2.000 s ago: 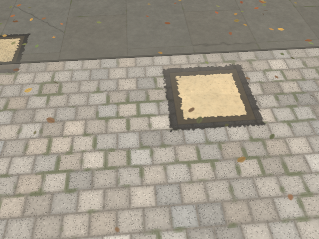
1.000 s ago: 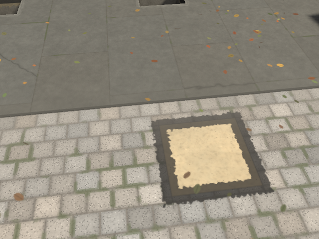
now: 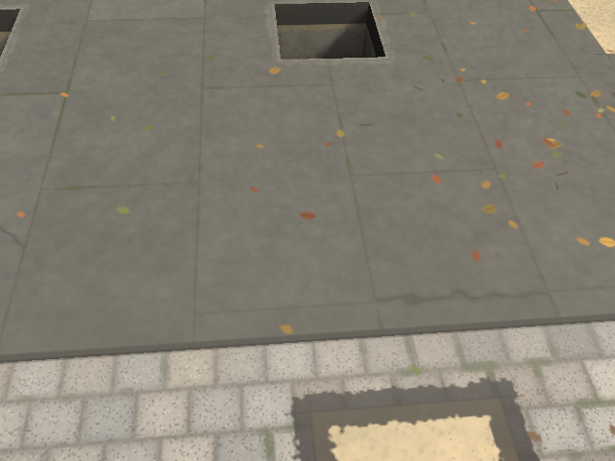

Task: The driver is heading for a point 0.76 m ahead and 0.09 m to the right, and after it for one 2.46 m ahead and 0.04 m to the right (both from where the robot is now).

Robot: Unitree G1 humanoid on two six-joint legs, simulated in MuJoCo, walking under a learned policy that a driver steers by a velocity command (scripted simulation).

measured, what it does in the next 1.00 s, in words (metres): walks ahead: right foot, then left foot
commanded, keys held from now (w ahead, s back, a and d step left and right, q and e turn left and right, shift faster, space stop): w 1.00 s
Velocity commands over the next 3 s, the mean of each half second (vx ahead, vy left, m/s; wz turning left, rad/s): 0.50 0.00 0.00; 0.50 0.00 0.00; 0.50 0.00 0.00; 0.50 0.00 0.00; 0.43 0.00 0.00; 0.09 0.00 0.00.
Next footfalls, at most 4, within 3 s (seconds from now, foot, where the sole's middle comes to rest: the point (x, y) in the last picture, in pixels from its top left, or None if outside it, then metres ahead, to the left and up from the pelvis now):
0.42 right None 0.41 -0.15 -0.77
0.98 left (270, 359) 0.71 0.09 -0.77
1.54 right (364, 255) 1.02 -0.15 -0.77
2.08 left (278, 171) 1.34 0.09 -0.77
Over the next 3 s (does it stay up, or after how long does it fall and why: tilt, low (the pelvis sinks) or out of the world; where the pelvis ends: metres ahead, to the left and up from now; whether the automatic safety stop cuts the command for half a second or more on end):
stays up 1.47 -0.01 0.00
